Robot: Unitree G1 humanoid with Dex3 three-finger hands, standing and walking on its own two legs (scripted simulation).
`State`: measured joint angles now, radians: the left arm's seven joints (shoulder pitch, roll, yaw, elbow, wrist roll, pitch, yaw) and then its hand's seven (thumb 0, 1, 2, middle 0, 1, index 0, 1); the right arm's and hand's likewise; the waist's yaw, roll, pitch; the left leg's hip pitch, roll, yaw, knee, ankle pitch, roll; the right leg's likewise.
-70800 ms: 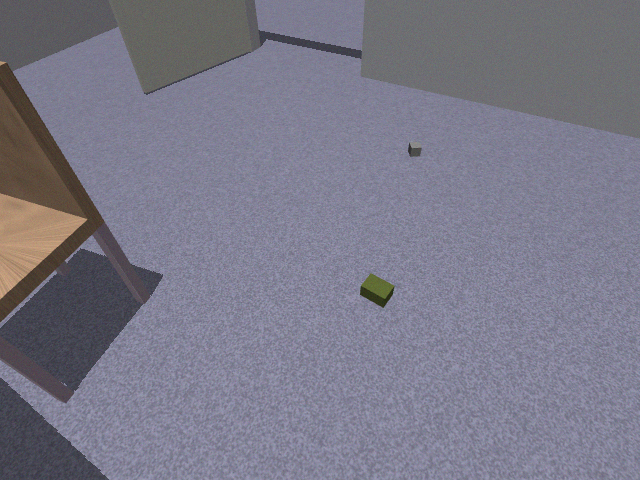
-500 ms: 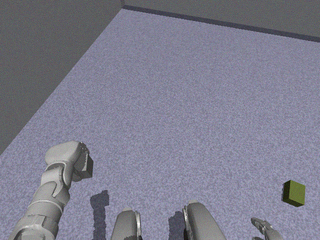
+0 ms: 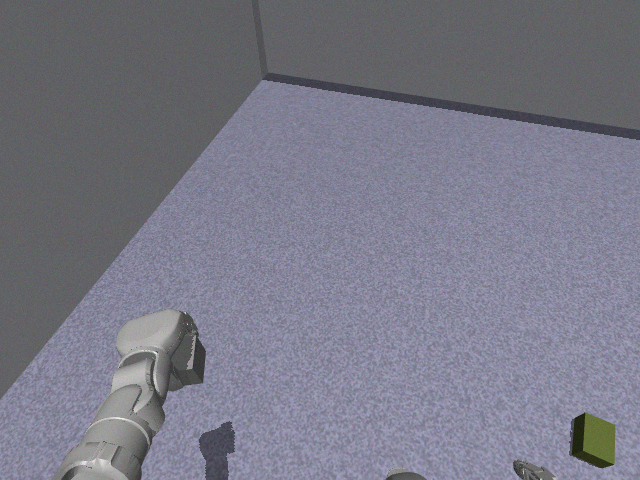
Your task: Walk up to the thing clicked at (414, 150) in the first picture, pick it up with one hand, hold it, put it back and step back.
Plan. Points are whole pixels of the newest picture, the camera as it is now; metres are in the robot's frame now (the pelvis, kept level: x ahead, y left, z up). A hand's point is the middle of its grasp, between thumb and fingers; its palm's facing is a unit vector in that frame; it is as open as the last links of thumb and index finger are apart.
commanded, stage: hold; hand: left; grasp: from above
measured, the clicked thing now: (182, 361) +0.34 +0.22 -0.11
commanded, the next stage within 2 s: crouch in 2.00 s
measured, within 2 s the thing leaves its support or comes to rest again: neither
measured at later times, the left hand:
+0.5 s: hand (153, 346) +0.33 +0.23 -0.03, palm faces -0.44 -0.10 -0.89, open 8.0 cm
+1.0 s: hand (153, 355) +0.31 +0.22 -0.01, palm faces -0.44 -0.09 -0.90, open 8.0 cm
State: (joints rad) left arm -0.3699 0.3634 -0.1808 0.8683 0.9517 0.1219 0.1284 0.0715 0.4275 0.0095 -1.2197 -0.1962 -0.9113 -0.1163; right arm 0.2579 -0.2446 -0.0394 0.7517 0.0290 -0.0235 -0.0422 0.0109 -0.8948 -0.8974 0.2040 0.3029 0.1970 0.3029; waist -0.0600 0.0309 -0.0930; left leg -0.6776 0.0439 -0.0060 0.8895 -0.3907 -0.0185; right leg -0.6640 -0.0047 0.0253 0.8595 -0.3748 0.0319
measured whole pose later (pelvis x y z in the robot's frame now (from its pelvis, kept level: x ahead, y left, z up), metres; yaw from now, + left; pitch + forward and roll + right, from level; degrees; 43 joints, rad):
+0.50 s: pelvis +0.02 +0.01 +0.03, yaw +0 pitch +6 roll +0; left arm -0.32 0.36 -0.20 0.80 0.97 0.11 0.07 0.08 0.43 0.01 -1.21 -0.18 -0.92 -0.10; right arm 0.24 -0.25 -0.05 0.73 0.04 0.00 -0.02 0.01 -0.89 -0.89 0.20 0.30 0.20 0.30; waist -0.03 0.04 -0.07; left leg -0.45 0.03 0.02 0.69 -0.34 -0.01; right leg -0.44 -0.02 0.04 0.66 -0.32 0.04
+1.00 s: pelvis +0.01 +0.00 +0.04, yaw -1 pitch +2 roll +0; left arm -0.27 0.36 -0.21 0.70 0.98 0.11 0.01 0.08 0.42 0.01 -1.22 -0.17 -0.93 -0.09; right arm 0.22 -0.26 -0.04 0.69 0.05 0.04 -0.02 0.01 -0.89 -0.90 0.20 0.30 0.20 0.30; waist -0.01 0.05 -0.04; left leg -0.34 0.03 0.02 0.58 -0.28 -0.02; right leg -0.35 -0.02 0.05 0.58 -0.27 0.03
